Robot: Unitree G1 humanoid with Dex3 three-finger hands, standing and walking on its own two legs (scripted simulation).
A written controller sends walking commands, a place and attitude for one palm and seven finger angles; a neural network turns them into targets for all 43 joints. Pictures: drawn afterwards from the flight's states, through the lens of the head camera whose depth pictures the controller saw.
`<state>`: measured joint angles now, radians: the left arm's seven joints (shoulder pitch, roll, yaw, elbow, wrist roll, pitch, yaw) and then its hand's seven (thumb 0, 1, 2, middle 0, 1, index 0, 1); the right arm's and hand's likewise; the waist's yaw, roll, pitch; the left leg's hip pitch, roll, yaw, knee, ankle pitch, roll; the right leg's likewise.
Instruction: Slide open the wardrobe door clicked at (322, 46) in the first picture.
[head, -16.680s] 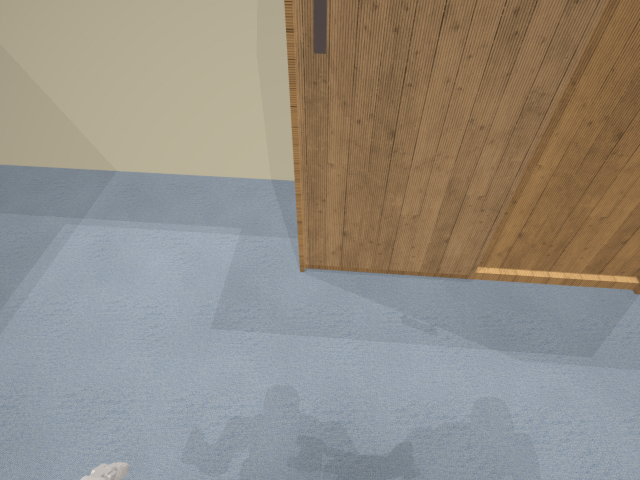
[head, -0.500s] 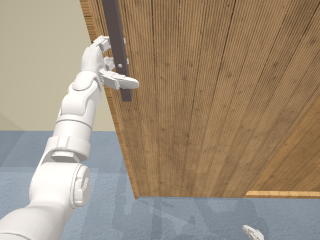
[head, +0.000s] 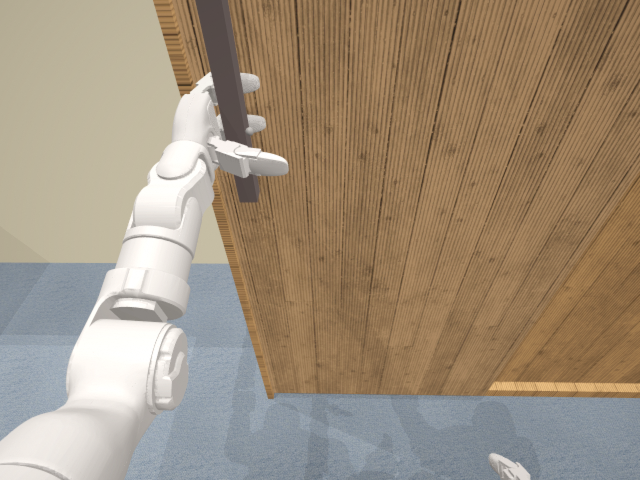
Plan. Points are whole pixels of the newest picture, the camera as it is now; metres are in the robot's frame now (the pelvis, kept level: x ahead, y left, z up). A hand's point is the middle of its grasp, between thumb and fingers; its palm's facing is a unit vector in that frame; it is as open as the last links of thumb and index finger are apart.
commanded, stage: slide the fingers in behind the handle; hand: left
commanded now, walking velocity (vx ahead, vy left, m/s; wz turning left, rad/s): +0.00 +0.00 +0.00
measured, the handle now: (236, 98) +0.50 +0.12 +0.26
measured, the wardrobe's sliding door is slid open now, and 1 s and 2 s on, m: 0.00 0.00 0.00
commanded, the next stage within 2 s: grip the handle and tug to test in 0.42 s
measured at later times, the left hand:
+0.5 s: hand (243, 131) +0.46 +0.11 +0.24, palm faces +0.00 -1.00 +0.03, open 14.0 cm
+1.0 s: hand (246, 133) +0.45 +0.10 +0.24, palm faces +0.00 -1.00 +0.01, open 8.8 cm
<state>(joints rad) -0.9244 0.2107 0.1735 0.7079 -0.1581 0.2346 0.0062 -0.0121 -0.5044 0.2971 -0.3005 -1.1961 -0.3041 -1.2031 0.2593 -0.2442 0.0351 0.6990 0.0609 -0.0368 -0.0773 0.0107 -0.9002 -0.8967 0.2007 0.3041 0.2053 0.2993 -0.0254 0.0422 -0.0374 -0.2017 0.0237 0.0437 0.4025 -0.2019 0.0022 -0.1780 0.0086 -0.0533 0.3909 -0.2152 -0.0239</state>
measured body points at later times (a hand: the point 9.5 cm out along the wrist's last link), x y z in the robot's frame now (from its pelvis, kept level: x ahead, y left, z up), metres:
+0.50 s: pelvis +0.00 +0.01 +0.00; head -0.01 +0.00 +0.45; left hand +0.45 +0.16 +0.24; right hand +0.11 -0.24 -0.11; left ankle +0.01 +0.12 -0.74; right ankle +0.00 -0.10 -0.74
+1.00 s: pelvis +0.00 +0.01 +0.00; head -0.01 +0.00 +0.45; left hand +0.45 +0.16 +0.24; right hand +0.13 -0.23 -0.11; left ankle +0.01 +0.12 -0.74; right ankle +0.00 -0.10 -0.74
